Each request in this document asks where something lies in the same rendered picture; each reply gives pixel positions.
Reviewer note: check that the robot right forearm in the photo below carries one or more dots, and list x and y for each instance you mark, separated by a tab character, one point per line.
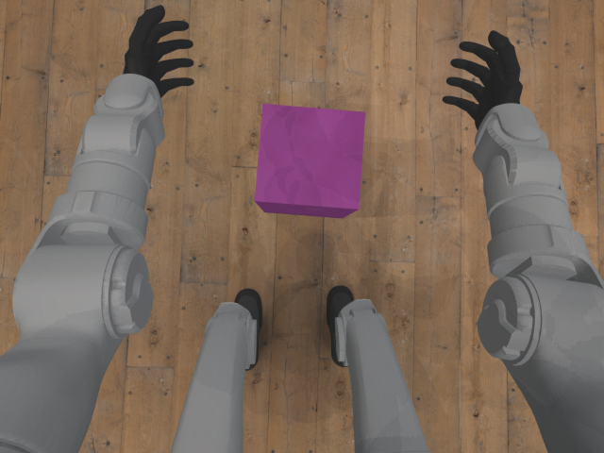
526	203

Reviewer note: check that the robot left hand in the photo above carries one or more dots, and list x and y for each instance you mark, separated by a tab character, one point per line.
144	52

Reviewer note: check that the robot thigh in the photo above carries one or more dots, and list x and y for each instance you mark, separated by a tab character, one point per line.
385	419
212	416

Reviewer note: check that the right robot thigh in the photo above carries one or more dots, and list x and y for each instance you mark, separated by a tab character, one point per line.
385	419

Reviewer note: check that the left robot thigh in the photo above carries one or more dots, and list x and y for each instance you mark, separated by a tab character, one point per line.
212	416

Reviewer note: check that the left robot upper arm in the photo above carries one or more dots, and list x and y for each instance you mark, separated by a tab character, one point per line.
74	305

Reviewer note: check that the robot right hand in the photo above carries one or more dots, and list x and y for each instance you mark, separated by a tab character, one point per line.
501	82

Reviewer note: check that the carton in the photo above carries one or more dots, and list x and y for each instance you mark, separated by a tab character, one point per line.
310	161

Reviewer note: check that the right robot upper arm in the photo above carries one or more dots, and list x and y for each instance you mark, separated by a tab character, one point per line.
549	333

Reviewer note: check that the robot left forearm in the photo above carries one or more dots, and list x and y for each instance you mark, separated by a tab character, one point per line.
111	174

